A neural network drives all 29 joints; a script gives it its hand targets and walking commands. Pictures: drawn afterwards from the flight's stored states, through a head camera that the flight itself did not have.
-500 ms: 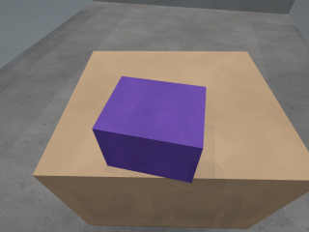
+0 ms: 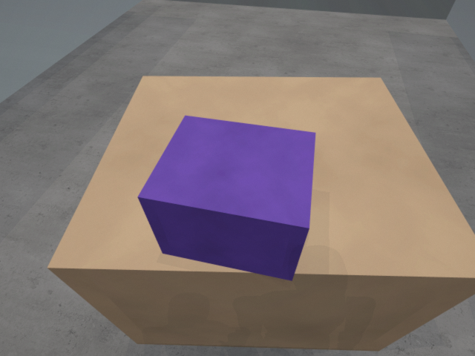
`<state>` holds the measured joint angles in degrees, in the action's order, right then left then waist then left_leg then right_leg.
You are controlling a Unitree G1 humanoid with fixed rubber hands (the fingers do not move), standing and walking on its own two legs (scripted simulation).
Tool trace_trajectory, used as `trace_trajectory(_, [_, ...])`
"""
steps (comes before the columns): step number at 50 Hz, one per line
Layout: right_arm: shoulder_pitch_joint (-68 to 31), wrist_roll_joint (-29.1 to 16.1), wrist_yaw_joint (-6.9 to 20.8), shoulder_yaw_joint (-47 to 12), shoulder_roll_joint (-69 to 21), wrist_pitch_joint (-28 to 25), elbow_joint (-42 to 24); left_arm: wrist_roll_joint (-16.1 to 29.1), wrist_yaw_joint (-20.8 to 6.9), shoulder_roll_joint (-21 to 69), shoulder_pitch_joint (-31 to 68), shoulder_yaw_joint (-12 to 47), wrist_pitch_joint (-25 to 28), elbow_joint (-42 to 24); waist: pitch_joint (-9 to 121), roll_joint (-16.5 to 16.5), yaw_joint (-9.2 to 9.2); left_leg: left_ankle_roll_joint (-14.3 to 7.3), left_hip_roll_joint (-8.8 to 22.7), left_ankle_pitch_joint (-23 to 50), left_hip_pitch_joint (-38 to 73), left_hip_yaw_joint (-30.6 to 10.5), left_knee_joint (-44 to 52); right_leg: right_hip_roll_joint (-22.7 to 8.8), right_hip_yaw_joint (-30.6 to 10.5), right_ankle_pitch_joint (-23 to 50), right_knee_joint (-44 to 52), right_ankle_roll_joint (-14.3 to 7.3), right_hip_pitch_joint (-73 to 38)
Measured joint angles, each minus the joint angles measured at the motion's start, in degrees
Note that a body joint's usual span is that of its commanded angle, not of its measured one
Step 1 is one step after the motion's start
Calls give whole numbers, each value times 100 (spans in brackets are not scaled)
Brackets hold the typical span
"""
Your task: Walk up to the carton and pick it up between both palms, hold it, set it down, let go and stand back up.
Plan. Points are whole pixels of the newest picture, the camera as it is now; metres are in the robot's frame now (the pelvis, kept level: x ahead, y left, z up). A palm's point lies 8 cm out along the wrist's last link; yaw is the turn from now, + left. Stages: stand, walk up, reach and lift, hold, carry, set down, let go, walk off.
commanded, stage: stand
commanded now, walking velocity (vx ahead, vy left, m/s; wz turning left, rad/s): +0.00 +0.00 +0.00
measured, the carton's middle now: (236, 195) +0.42 +0.02 +0.01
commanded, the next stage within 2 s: none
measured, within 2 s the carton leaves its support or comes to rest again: neither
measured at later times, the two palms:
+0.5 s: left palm out of the picture -0.01 +0.21 -0.14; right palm out of the picture +0.00 -0.22 -0.15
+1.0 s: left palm out of the picture -0.01 +0.21 -0.14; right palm out of the picture +0.00 -0.22 -0.15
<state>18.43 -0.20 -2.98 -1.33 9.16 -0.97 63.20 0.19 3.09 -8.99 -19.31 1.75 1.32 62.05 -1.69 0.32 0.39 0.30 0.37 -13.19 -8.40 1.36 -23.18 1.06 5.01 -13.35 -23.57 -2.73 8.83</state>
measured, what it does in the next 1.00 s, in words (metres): stands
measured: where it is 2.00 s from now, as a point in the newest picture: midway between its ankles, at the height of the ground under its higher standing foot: outside the picture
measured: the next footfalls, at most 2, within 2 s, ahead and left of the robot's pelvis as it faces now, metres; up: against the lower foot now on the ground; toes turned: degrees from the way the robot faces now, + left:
none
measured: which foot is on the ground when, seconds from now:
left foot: down 0.00-1.00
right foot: down 0.00-1.00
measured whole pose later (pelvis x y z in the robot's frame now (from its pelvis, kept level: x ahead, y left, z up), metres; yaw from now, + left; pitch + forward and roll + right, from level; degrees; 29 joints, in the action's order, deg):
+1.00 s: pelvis +0.01 -0.01 +0.00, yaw +0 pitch -2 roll +0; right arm 16.5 -0.2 -3.7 -2.1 8.7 -1.0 65.4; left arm 0.5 3.2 -8.2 -19.1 1.0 1.5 62.5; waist -2.1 0.9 0.1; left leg 0.9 1.5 -14.3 -7.0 1.1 -22.9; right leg 2.4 5.2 -13.2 -20.9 -3.2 6.3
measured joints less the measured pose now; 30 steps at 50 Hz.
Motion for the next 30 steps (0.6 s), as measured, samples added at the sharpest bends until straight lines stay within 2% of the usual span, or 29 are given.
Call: trace_trajectory(30, [-126, 9, -51, -36, -16, -1, 100, 31, 6, 71, 39, -23, 22, 23, -15, 36, -11, 73, 85, -83, 112, -42, 32, 92, 35, -40, 136, -58, -165])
